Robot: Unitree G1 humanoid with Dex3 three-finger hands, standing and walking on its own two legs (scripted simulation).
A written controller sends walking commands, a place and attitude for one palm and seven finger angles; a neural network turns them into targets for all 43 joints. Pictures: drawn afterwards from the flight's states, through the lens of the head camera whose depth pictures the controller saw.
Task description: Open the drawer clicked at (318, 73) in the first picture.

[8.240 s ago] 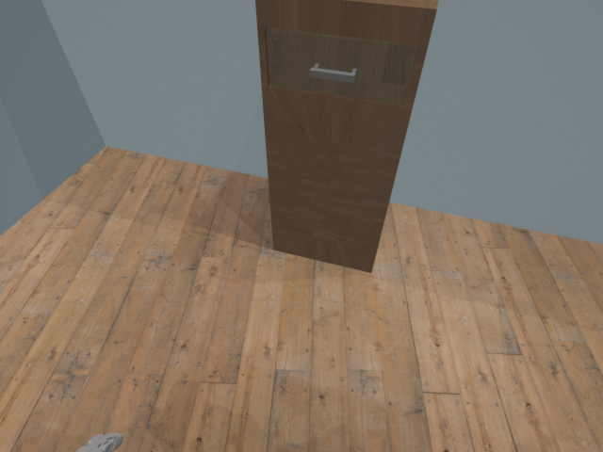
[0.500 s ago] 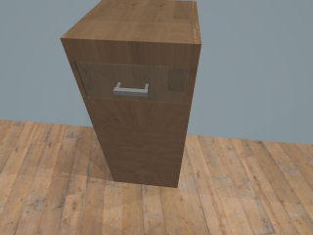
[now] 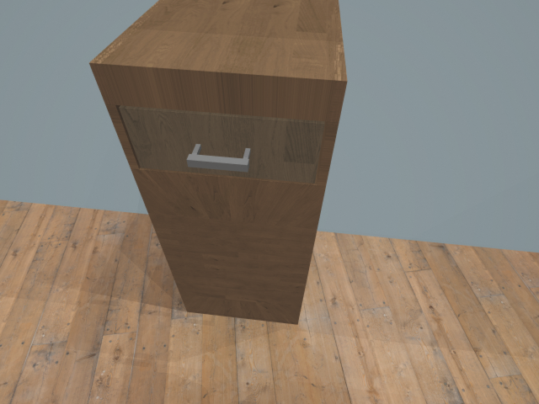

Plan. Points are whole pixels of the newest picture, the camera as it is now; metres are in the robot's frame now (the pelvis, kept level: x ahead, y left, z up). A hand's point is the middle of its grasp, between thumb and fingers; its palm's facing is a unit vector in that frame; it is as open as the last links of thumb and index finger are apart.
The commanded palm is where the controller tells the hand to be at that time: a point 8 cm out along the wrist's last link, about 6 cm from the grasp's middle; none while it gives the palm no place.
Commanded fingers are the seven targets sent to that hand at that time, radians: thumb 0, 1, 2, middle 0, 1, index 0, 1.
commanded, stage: look again from close up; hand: left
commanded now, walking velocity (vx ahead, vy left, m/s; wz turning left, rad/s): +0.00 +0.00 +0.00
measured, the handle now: (220, 156) +0.54 +0.13 +0.06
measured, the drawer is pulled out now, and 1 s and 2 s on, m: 0.00 0.00 0.00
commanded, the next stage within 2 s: raise the hand with hooked fingers in 0.20 s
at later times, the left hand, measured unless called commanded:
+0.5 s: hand (149, 361) +0.19 +0.19 -0.05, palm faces -0.01 -0.73 -0.68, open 7.5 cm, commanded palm +0.13 +0.21 -0.03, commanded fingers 0.00 0.64 0.79 -0.22 -0.47 -0.22 -0.47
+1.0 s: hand (145, 301) +0.25 +0.20 +0.04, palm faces +0.19 -0.10 -0.98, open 10.2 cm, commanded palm +0.21 +0.20 +0.07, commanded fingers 0.00 0.06 0.54 -0.26 -0.84 -0.26 -0.84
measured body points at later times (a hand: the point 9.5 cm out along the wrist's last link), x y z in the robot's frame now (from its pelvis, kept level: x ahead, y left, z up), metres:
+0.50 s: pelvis +0.02 -0.01 -0.01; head +0.01 -0.04 +0.44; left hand +0.19 +0.23 -0.01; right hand +0.12 -0.26 -0.14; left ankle +0.01 +0.09 -0.74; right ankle +0.04 -0.11 -0.74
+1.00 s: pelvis +0.03 -0.05 -0.03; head +0.05 -0.08 +0.42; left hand +0.23 +0.20 +0.09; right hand +0.29 -0.22 -0.11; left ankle +0.01 +0.09 -0.74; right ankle +0.04 -0.12 -0.74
